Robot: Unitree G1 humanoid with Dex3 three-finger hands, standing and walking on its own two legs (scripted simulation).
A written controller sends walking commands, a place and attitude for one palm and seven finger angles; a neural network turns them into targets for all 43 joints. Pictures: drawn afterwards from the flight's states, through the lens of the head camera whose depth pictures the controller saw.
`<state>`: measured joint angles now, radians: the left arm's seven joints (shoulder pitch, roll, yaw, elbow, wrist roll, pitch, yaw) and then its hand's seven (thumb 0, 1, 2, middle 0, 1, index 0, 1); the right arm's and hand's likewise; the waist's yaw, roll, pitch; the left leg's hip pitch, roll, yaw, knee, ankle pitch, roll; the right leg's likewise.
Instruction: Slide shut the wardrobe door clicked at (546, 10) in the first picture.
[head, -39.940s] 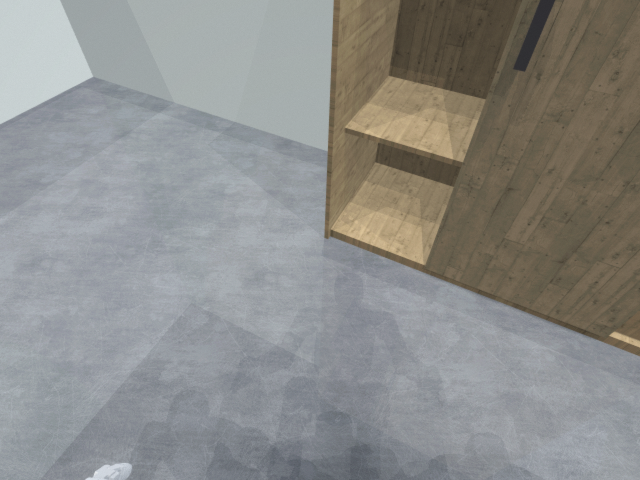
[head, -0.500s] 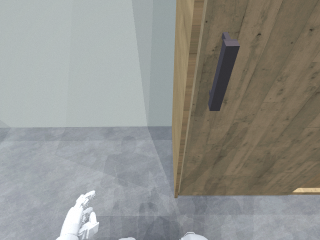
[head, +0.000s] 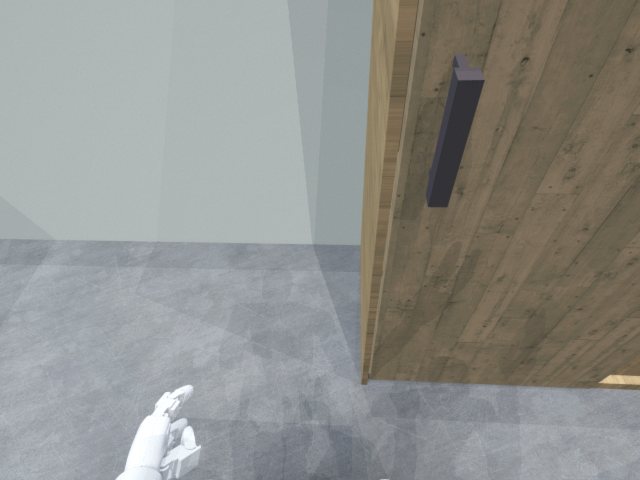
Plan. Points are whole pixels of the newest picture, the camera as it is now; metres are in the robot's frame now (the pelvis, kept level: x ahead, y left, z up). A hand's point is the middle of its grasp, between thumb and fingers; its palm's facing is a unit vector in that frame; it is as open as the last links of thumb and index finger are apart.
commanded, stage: step back with the hand held close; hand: right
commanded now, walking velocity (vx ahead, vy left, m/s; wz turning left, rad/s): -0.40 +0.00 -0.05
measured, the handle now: (447, 135) +0.46 -0.14 +0.19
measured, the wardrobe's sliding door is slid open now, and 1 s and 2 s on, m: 0.00 0.00 0.00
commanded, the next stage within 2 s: stop stepping back and stand still in 0.18 s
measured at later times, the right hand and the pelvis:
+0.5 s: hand out of the picture +0.10 -0.29 +0.16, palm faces +0.43 +0.84 -0.33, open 7.4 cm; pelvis -0.11 -0.03 +0.00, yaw +1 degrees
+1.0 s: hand out of the picture +0.06 -0.33 +0.17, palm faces +0.45 +0.82 -0.36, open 7.5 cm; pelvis -0.15 -0.06 +0.01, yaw +0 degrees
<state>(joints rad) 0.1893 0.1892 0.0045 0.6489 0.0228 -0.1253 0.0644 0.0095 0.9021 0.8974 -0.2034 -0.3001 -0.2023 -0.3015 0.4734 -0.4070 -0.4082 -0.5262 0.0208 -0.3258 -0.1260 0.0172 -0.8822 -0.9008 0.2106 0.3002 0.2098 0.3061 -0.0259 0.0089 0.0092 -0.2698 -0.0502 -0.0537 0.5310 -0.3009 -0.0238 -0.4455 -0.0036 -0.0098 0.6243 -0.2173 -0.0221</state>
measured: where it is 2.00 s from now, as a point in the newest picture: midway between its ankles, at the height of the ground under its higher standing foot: outside the picture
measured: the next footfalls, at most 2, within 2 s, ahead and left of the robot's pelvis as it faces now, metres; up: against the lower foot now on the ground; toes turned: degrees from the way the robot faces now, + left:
left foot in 0.30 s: -0.08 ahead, +0.14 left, +0.00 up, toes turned +4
right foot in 0.48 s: -0.07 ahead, -0.16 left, +0.00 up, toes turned -1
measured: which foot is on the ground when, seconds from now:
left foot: down 0.00-0.02, up 0.04-0.28, down 0.30-0.88, up 0.90-1.00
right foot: down 0.00-0.30, up 0.32-0.46, down 0.48-1.00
